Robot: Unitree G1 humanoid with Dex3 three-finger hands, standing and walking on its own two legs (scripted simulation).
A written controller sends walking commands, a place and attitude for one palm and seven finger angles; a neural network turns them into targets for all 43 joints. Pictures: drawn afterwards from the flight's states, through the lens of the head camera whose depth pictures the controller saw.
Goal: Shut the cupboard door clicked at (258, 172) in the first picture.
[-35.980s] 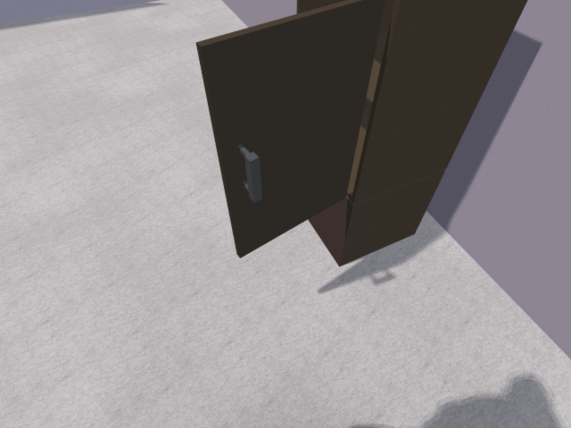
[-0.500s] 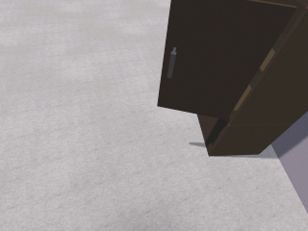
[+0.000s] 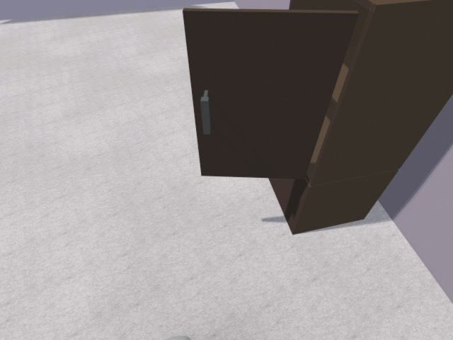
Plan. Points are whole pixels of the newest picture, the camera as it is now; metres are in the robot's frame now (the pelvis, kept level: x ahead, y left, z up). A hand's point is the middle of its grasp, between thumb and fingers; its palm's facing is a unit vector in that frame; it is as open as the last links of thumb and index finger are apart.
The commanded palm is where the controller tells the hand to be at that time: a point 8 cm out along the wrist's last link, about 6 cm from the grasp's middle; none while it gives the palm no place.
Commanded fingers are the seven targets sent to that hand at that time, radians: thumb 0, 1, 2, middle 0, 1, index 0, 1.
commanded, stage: take the last steps up to it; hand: left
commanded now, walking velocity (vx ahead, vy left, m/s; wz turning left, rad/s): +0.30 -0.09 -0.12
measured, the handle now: (206, 112) +0.72 +0.09 -0.02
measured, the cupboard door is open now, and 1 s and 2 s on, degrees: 75 75 75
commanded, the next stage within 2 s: come to a stop and stand still in 0.56 s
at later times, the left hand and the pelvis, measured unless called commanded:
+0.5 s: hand (157, 300) +0.23 +0.17 -0.16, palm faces -0.07 -0.98 -0.19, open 7.4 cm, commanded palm none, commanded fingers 0.00 0.90 0.90 -0.20 -0.30 -0.20 -0.30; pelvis +0.15 -0.02 +0.01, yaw -4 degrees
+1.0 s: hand (192, 277) +0.29 +0.10 -0.19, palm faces +0.02 -0.99 -0.17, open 7.3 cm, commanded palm none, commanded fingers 0.00 0.90 0.90 -0.20 -0.30 -0.20 -0.30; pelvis +0.27 -0.07 -0.01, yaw -3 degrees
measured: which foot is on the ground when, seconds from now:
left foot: up 0.00-0.16, down 0.18-0.58, up 0.60-0.96, down 0.98-1.00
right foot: down 0.00-0.20, up 0.22-0.56, down 0.58-1.00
